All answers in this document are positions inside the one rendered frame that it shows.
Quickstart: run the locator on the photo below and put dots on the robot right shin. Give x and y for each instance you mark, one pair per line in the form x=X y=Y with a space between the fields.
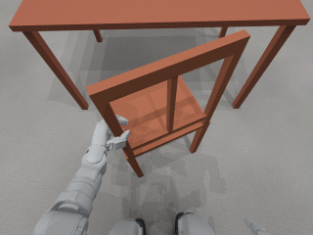
x=188 y=212

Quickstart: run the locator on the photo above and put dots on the table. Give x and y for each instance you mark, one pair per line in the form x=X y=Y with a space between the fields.
x=66 y=15

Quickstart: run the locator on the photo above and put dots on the robot left thigh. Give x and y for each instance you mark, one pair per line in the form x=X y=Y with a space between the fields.
x=126 y=227

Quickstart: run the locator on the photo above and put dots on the left robot upper arm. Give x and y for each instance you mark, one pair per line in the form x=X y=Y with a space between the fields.
x=62 y=223

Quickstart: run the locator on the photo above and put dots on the robot left forearm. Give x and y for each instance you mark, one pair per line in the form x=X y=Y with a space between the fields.
x=84 y=186

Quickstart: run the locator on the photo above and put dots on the chair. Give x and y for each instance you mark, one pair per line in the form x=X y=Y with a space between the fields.
x=156 y=101

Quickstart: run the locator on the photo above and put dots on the robot right hand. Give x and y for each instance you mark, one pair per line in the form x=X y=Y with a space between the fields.
x=255 y=227

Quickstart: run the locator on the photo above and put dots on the robot left hand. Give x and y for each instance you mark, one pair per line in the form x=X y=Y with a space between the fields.
x=102 y=134

